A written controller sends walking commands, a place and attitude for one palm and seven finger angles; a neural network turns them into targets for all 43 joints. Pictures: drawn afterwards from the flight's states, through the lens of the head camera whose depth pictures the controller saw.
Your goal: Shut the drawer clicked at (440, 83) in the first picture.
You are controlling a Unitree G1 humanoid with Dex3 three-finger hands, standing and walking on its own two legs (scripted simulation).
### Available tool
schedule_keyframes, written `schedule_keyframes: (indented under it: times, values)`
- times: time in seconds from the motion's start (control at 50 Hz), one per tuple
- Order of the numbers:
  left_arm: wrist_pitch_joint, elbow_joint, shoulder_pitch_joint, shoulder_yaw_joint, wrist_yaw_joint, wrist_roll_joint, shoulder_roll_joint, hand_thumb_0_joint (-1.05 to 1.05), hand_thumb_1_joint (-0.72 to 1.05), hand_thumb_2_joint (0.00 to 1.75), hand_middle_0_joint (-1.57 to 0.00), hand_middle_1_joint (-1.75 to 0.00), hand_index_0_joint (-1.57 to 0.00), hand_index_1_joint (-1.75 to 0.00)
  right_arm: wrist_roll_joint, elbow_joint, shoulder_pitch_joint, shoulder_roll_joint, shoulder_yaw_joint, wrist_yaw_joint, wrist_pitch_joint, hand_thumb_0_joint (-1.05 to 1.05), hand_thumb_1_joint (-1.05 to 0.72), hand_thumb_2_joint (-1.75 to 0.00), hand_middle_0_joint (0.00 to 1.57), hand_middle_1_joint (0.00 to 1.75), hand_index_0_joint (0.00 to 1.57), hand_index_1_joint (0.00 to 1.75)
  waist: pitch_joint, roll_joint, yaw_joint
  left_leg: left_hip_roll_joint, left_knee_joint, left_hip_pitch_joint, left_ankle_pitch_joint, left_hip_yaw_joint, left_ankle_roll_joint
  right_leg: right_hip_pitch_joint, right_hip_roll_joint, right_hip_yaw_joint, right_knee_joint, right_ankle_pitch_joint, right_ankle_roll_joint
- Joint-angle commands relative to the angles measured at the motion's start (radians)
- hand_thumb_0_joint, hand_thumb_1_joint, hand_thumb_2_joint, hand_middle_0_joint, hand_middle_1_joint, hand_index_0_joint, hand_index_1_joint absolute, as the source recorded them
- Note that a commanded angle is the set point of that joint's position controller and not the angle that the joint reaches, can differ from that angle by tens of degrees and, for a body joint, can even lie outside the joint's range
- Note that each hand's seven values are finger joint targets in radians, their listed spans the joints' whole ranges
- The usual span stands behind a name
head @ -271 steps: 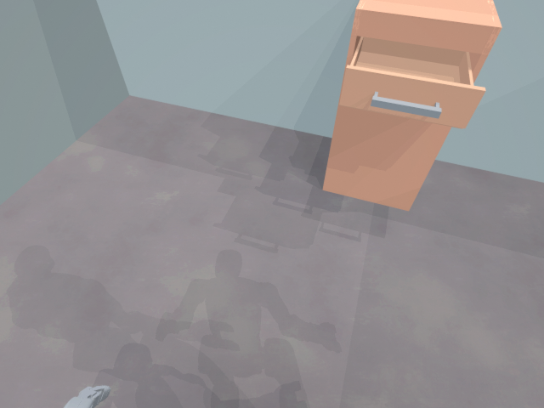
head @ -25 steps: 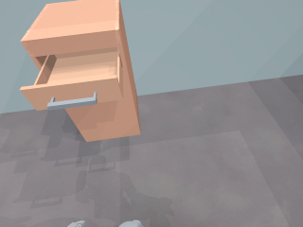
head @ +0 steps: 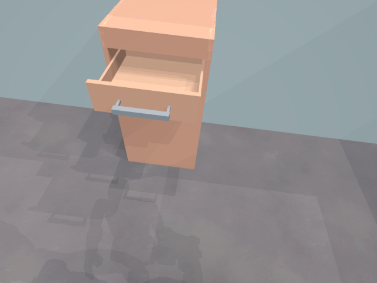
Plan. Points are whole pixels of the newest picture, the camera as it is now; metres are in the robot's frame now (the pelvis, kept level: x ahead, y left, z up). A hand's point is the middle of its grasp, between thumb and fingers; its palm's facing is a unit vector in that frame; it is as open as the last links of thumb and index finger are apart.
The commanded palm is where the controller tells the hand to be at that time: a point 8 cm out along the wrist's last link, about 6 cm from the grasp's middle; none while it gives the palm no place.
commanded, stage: take the last steps up to it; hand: left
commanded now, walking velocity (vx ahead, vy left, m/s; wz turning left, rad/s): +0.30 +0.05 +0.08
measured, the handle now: (142, 109) +0.64 +0.22 -0.06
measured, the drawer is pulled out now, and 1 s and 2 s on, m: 0.23 0.23 0.23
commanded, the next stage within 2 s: come to a stop and stand still in 0.70 s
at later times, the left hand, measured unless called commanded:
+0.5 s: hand (128, 257) +0.20 +0.16 -0.15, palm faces +0.13 -0.97 -0.22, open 7.2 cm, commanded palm none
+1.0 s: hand (109, 246) +0.23 +0.22 -0.18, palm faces +0.11 -0.98 -0.17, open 7.4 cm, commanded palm none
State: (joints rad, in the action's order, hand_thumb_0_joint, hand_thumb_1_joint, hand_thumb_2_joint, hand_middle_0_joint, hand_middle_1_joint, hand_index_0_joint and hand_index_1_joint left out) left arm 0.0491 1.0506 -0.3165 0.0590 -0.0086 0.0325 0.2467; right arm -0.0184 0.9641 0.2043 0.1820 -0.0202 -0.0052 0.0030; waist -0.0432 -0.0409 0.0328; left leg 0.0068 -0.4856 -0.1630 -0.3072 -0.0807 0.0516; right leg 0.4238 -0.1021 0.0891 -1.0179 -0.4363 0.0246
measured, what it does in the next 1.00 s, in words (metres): walks ahead: right foot, then left foot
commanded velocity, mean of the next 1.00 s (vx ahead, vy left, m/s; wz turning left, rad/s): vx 0.12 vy -0.01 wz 0.02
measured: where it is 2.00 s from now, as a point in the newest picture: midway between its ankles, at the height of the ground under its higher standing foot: outside the picture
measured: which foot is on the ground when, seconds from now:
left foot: down 0.00-0.36, up 0.38-0.78, down 0.80-1.00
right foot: up 0.00-0.34, down 0.36-0.80, up 0.82-1.00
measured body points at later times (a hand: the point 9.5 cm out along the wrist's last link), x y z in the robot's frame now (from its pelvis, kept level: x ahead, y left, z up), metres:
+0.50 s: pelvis +0.13 -0.02 +0.00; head +0.14 -0.04 +0.45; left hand +0.19 +0.21 -0.14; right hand +0.08 -0.25 -0.17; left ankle +0.06 +0.10 -0.66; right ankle +0.15 -0.11 -0.74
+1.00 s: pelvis +0.25 +0.05 +0.00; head +0.27 +0.07 +0.45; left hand +0.22 +0.28 -0.17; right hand +0.35 -0.17 -0.14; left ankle +0.28 +0.15 -0.74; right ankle +0.24 -0.08 -0.70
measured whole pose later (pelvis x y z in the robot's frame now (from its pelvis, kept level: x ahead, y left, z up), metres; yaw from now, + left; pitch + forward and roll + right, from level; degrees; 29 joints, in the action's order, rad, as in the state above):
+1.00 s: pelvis +0.25 +0.05 +0.00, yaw +2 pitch -1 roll +0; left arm 0.02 1.10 -0.28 0.03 0.03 0.01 0.16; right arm -0.01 1.03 0.13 0.14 -0.02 -0.05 0.02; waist -0.07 -0.04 0.03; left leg -0.02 -0.45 -0.24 -0.19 -0.16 0.05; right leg 0.36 -0.06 0.05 -0.89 -0.46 0.03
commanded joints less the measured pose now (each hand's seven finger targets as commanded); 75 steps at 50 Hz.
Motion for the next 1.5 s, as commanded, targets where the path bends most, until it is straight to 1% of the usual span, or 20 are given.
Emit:
schedule_keyframes:
  times: [0.0,0.22,0.3,0.32,0.34,0.36,0.42,0.5,0.66,0.74,0.78,0.82,0.88,1.04,1.18,1.2,1.22,1.26,1.4,1.48]
  values:
    - [-0.058,-0.078,0.050,-0.002,-0.009,-0.003,0.036,0.00,0.90,0.90,-0.20,-0.30,-0.20,-0.30,0.003,0.003,0.102,0.146,-0.032,-0.017,0.040,0.00,-0.90,-0.90,0.20,0.30,0.20,0.30,-0.016,0.146,-0.038,-0.222,0.297,0.101,0.144,0.237,0.128,0.183,-0.013,-0.030,-0.050,0.112,0.010]
    - [-0.071,-0.122,0.203,-0.007,-0.005,-0.009,-0.017,0.00,0.90,0.90,-0.20,-0.30,-0.20,-0.30,-0.006,0.113,0.240,0.118,-0.037,-0.022,0.054,0.00,-0.90,-0.90,0.20,0.30,0.20,0.30,-0.100,0.133,-0.063,-0.263,0.286,0.072,0.200,0.251,0.163,0.073,0.008,-0.008,0.293,0.115,-0.003]
    - [-0.093,-0.065,0.028,0.011,-0.002,-0.005,0.005,0.00,0.90,0.90,-0.20,-0.30,-0.20,-0.30,0.000,0.136,0.233,0.098,-0.031,-0.024,0.056,0.00,-0.90,-0.90,0.20,0.30,0.20,0.30,-0.021,0.058,0.024,-0.174,0.030,-0.039,0.292,0.158,0.089,-0.297,0.056,0.011,0.540,0.221,-0.037]
    - [-0.108,-0.024,-0.111,0.025,0.007,0.000,0.069,0.00,0.90,0.90,-0.20,-0.30,-0.20,-0.30,0.011,0.128,0.238,0.070,-0.027,-0.017,0.065,0.00,-0.90,-0.90,0.20,0.30,0.20,0.30,0.072,-0.062,0.074,-0.103,-0.199,-0.180,0.234,0.083,0.042,-0.528,-0.089,-0.162,0.594,0.183,-0.093]
    - [-0.112,0.009,-0.238,0.046,0.016,-0.003,0.161,0.00,0.90,0.90,-0.20,-0.30,-0.20,-0.30,0.013,0.092,0.250,0.036,-0.024,-0.011,0.073,0.00,-0.90,-0.90,0.20,0.30,0.20,0.30,0.147,-0.263,0.092,0.020,-0.480,-0.398,-0.169,-0.006,-0.006,-0.698,-0.338,-0.517,0.711,0.264,-0.203]
    - [-0.113,0.017,-0.252,0.047,0.021,-0.021,0.171,0.00,0.90,0.90,-0.20,-0.30,-0.20,-0.30,0.008,0.078,0.216,0.086,-0.031,-0.010,0.059,0.00,-0.90,-0.90,0.20,0.30,0.20,0.30,0.149,-0.230,0.093,-0.010,-0.663,-0.435,-0.270,0.075,-0.004,-0.627,-0.393,-0.606,0.779,0.213,-0.248]
    - [-0.110,-0.040,-0.032,0.019,0.032,-0.015,0.041,0.00,0.90,0.90,-0.20,-0.30,-0.20,-0.30,-0.004,0.070,0.127,0.037,-0.039,0.006,0.036,0.00,-0.90,-0.90,0.20,0.30,0.20,0.30,-0.062,-0.010,0.010,-0.115,-0.717,-0.450,-0.036,0.113,-0.019,-0.267,-0.289,-0.366,0.854,0.016,-0.201]
    - [-0.125,-0.043,0.000,0.006,0.031,-0.008,-0.003,0.00,0.90,0.90,-0.20,-0.30,-0.20,-0.30,-0.011,0.083,0.190,-0.009,-0.037,0.016,0.004,0.00,-0.90,-0.90,0.20,0.30,0.20,0.30,-0.051,-0.072,-0.055,-0.129,-0.555,-0.343,0.059,0.047,-0.065,-0.149,-0.189,-0.115,0.868,0.254,-0.159]
    - [-0.121,-0.001,-0.055,0.014,0.024,-0.004,0.073,0.00,0.90,0.90,-0.20,-0.30,-0.20,-0.30,-0.004,0.001,-0.001,0.019,-0.032,0.037,0.026,0.00,-0.90,-0.90,0.20,0.30,0.20,0.30,-0.040,-0.094,-0.007,-0.094,-0.200,-0.267,0.085,-0.019,-0.068,-0.251,-0.188,-0.078,0.789,0.397,-0.158]
    - [-0.100,0.014,-0.052,0.011,0.028,-0.012,0.051,0.00,0.90,0.90,-0.20,-0.30,-0.20,-0.30,-0.008,0.046,0.129,0.076,-0.035,0.021,0.047,0.00,-0.90,-0.90,0.20,0.30,0.20,0.30,0.021,-0.004,-0.074,-0.061,0.033,0.061,0.176,-0.029,-0.052,-0.183,-0.111,-0.019,0.539,0.391,-0.102]
    - [-0.094,-0.009,-0.104,-0.006,0.024,-0.021,-0.037,0.00,0.90,0.90,-0.20,-0.30,-0.20,-0.30,-0.015,0.072,0.286,0.241,-0.068,-0.001,0.046,0.00,-0.90,-0.90,0.20,0.30,0.20,0.30,0.139,0.370,-0.100,-0.407,0.145,0.282,0.478,0.359,0.090,0.068,0.075,0.079,0.068,-0.191,-0.024]
    - [-0.083,-0.002,-0.048,-0.017,0.040,-0.022,-0.040,0.00,0.90,0.90,-0.20,-0.30,-0.20,-0.30,-0.008,0.059,0.177,0.178,-0.042,-0.026,0.038,0.00,-0.90,-0.90,0.20,0.30,0.20,0.30,0.119,0.267,-0.081,-0.412,0.162,0.145,0.606,0.326,0.139,0.067,0.023,-0.062,-0.062,-0.160,-0.025]
    - [-0.058,0.052,-0.081,-0.030,0.041,-0.028,-0.057,0.00,0.90,0.90,-0.20,-0.30,-0.20,-0.30,0.000,0.040,0.002,0.103,-0.011,-0.039,0.040,0.00,-0.90,-0.90,0.20,0.30,0.20,0.30,0.048,0.125,-0.010,-0.339,0.164,-0.005,0.836,0.147,0.107,-0.079,-0.009,-0.086,0.104,-0.040,0.009]
    - [0.011,-0.041,-0.026,0.013,0.044,-0.011,-0.009,0.00,0.90,0.90,-0.20,-0.30,-0.20,-0.30,-0.002,0.022,-0.021,0.151,-0.061,-0.050,-0.008,0.00,-0.90,-0.90,0.20,0.30,0.20,0.30,0.070,0.145,-0.024,-0.365,0.149,-0.016,0.678,0.132,0.139,0.005,0.049,-0.105,-0.014,-0.012,0.012]
    - [-0.023,-0.066,-0.043,0.001,0.043,-0.012,-0.019,0.00,0.90,0.90,-0.20,-0.30,-0.20,-0.30,-0.003,0.014,-0.028,0.149,-0.073,-0.025,-0.018,0.00,-0.90,-0.90,0.20,0.30,0.20,0.30,0.107,0.194,-0.006,-0.288,0.080,-0.069,0.376,0.113,0.068,-0.219,0.061,-0.031,0.466,0.167,-0.006]
    - [-0.033,-0.061,-0.056,0.000,0.044,-0.007,0.005,0.00,0.90,0.90,-0.20,-0.30,-0.20,-0.30,0.004,0.017,-0.009,0.127,-0.072,-0.020,-0.018,0.00,-0.90,-0.90,0.20,0.30,0.20,0.30,0.110,0.118,-0.005,-0.230,0.016,-0.090,0.279,0.085,0.024,-0.271,0.048,-0.048,0.608,0.271,-0.006]
    - [-0.046,-0.069,-0.026,0.004,0.048,0.001,0.065,0.00,0.90,0.90,-0.20,-0.30,-0.20,-0.30,0.013,0.012,0.022,0.071,-0.065,-0.015,-0.020,0.00,-0.90,-0.90,0.20,0.30,0.20,0.30,0.090,-0.056,-0.030,-0.133,-0.097,-0.163,0.091,0.020,-0.042,-0.276,-0.092,-0.230,0.697,0.400,-0.051]
    - [-0.056,-0.091,0.036,0.007,0.045,-0.003,0.121,0.00,0.90,0.90,-0.20,-0.30,-0.20,-0.30,0.011,-0.017,-0.016,0.028,-0.047,-0.012,-0.044,0.00,-0.90,-0.90,0.20,0.30,0.20,0.30,0.062,-0.197,-0.023,-0.055,-0.241,-0.170,-0.239,0.046,-0.076,-0.122,-0.245,-0.347,0.759,0.456,-0.188]
    - [-0.061,-0.048,0.096,-0.005,0.047,-0.016,0.056,0.00,0.90,0.90,-0.20,-0.30,-0.20,-0.30,0.011,0.077,0.066,0.025,-0.026,-0.022,-0.029,0.00,-0.90,-0.90,0.20,0.30,0.20,0.30,0.052,-0.097,-0.042,-0.055,-0.128,-0.116,-0.067,0.056,-0.083,-0.240,-0.118,-0.202,0.670,0.542,-0.179]
    - [-0.062,-0.012,0.075,-0.020,0.045,-0.032,0.014,0.00,0.90,0.90,-0.20,-0.30,-0.20,-0.30,0.005,0.130,0.110,0.050,-0.012,-0.032,-0.001,0.00,-0.90,-0.90,0.20,0.30,0.20,0.30,0.056,0.036,-0.033,-0.126,0.113,0.047,0.272,0.127,-0.055,-0.202,-0.028,-0.162,0.641,0.426,-0.079]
